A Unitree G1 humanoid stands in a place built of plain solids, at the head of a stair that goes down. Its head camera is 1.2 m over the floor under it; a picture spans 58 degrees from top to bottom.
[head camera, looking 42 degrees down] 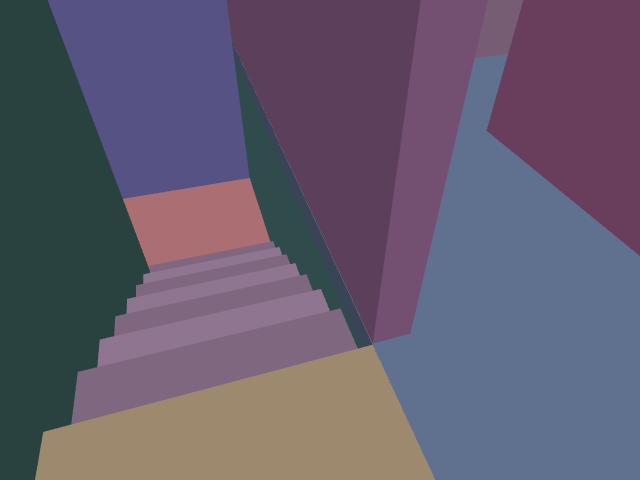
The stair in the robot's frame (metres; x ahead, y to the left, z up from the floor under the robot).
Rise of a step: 0.17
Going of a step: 0.27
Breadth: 0.98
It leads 17 degrees to the left of straight ahead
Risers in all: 8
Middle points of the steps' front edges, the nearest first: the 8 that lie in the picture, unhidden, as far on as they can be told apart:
0.68 0.30 0.00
0.97 0.39 -0.17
1.22 0.46 -0.34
1.48 0.54 -0.51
1.74 0.62 -0.68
1.99 0.70 -0.85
2.25 0.78 -1.02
2.51 0.85 -1.19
